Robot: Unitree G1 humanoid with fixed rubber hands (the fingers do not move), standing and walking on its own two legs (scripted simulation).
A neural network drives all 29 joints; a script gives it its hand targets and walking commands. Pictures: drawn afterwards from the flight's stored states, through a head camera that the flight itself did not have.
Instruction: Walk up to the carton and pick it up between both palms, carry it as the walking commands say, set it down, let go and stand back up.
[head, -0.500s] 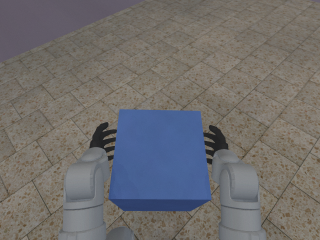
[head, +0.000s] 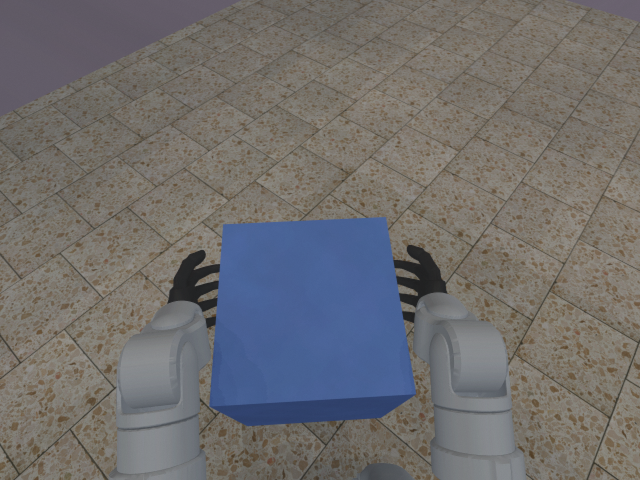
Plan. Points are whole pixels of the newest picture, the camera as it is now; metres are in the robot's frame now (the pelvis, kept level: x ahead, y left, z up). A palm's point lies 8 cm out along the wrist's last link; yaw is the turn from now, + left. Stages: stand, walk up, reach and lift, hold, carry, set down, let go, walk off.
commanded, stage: carry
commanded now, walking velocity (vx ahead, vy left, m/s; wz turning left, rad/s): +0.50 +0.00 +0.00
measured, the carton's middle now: (310, 331) +0.30 +0.00 -0.02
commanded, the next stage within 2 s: none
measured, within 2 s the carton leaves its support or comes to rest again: neither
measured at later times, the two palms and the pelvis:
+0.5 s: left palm (273, 88) +0.65 +0.04 +0.10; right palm (438, 89) +0.67 -0.23 +0.08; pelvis +0.37 -0.11 +0.01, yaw +3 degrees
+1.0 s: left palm (277, 0) +1.03 +0.04 +0.07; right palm out of the picture +1.03 -0.24 +0.08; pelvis +0.73 -0.10 +0.01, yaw +0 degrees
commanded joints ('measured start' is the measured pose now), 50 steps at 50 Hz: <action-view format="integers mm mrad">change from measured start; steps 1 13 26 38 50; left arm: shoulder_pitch -367 -407 -420 -468 -448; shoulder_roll -1023 -965 -1008 -987 -1055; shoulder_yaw -737 -690 -676 -661 -746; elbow -40 77 33 37 -32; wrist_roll -409 -398 -428 -430 -424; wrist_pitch -24 27 4 45 -12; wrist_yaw -313 -331 -349 -341 -306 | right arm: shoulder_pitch -371 -405 -392 -490 -378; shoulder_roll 1036 967 1032 1022 1062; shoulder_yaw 691 653 682 676 654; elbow -83 7 -21 -11 -16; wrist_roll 449 400 398 417 440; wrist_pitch -39 19 -20 23 -29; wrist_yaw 336 347 300 311 349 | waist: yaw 15 42 52 23 15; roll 133 -268 -131 -184 165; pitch -353 -416 -323 -382 -367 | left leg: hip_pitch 372 -318 -429 48 391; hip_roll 251 -2 86 -75 230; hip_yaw -163 -104 -119 62 -128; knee -207 812 459 -8 -199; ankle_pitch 271 -317 97 235 342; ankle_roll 86 -65 -72 16 73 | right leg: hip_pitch -115 708 581 598 -101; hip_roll -53 -380 -242 -140 -41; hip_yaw -53 443 -36 -210 -81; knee -385 -910 -1066 -610 -432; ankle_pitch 57 216 450 1142 94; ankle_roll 21 -163 -133 -39 18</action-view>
